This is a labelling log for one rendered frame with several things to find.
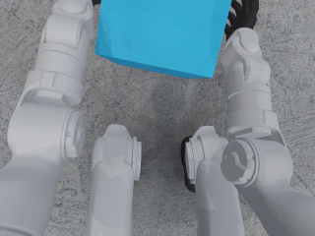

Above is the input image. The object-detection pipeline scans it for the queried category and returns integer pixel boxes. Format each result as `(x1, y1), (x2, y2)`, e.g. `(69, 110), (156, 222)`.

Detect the right robot hand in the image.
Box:
(224, 0), (259, 41)

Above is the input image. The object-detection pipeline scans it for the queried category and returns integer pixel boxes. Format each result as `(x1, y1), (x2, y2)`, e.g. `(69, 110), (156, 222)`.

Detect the left robot thigh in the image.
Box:
(85, 133), (142, 236)

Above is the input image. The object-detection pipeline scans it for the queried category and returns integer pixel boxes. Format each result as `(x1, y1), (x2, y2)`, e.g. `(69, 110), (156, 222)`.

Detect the left robot forearm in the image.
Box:
(7, 0), (95, 150)

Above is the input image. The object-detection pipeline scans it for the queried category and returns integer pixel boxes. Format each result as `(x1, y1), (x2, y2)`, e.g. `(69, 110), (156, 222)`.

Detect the right robot forearm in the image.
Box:
(220, 28), (288, 150)

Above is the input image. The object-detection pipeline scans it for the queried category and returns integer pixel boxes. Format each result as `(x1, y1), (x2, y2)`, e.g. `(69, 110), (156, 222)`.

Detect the left robot upper arm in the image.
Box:
(0, 102), (86, 236)

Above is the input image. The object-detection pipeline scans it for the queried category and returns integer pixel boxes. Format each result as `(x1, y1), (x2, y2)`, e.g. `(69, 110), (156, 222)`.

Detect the right robot shin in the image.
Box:
(190, 126), (229, 185)

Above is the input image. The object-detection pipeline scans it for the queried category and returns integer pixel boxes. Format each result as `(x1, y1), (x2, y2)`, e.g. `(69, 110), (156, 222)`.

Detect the right robot upper arm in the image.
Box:
(220, 137), (315, 236)

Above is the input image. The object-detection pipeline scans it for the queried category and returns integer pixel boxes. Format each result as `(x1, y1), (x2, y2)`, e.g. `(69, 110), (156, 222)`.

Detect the carton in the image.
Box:
(94, 0), (232, 79)

